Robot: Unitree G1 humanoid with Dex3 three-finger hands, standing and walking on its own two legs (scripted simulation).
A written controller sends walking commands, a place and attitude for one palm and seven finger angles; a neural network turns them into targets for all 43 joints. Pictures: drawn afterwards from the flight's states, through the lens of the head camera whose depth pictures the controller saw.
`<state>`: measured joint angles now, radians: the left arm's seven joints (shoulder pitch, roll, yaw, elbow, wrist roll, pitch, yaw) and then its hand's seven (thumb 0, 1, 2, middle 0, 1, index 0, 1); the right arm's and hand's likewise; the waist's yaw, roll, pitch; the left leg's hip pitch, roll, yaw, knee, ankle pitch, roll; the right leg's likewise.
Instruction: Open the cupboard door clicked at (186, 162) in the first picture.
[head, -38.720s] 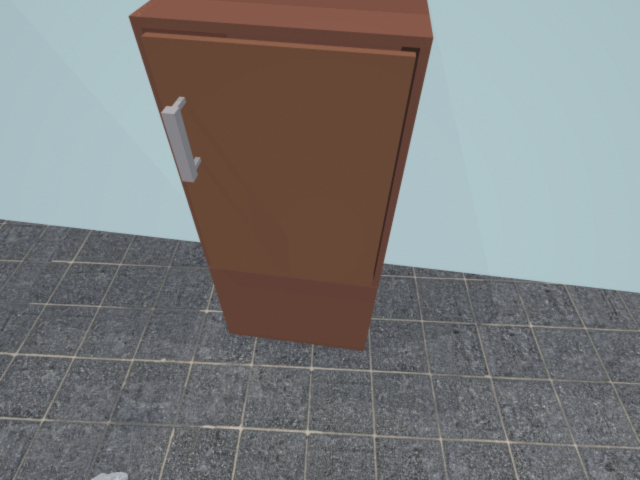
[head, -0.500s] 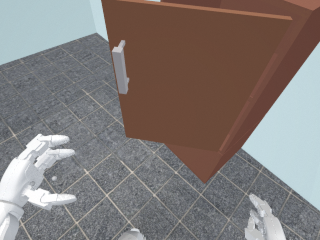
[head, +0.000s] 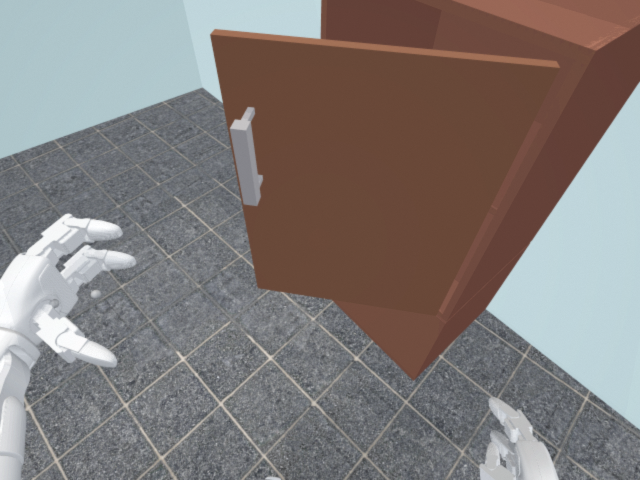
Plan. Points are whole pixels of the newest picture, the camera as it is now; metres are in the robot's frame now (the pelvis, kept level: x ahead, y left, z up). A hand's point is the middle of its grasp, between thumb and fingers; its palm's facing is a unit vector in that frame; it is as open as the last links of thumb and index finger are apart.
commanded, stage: raise the hand with hooked fingers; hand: left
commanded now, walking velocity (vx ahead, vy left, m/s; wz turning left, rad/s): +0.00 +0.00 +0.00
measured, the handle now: (250, 157) +0.55 +0.15 +0.10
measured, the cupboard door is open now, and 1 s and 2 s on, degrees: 40 40 40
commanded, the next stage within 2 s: move the hooked fingers beside the handle in 0.52 s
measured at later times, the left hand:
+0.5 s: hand (100, 284) +0.29 +0.27 +0.12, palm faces -0.05 -1.00 -0.06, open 14.0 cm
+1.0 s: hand (123, 254) +0.33 +0.26 +0.12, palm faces -0.08 -1.00 -0.03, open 14.0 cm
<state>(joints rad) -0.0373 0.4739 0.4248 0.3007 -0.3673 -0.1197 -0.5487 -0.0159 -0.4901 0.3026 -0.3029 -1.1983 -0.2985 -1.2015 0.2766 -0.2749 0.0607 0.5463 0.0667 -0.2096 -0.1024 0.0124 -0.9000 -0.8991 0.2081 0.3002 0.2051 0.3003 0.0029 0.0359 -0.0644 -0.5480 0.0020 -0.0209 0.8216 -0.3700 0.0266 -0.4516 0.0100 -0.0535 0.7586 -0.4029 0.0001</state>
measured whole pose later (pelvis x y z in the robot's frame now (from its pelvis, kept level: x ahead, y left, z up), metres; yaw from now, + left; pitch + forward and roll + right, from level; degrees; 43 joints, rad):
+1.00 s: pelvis +0.00 -0.01 +0.00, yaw +0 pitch +6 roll -2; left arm -0.27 0.50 0.42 0.55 -0.32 -0.15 -0.56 -0.02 -0.50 0.30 -0.30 -1.20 -0.30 -1.21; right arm 0.29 -0.29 0.05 0.58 0.07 -0.17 -0.11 0.01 -0.90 -0.90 0.21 0.30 0.20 0.30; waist -0.02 0.02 -0.06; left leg -0.54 0.00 -0.01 0.78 -0.34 0.02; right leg -0.46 0.01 -0.05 0.73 -0.38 -0.01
